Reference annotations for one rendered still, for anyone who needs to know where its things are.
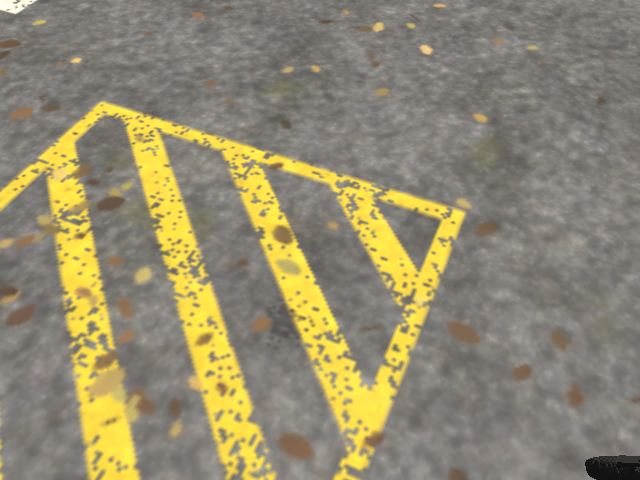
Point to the right robot hand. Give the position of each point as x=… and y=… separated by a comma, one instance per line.
x=620, y=467

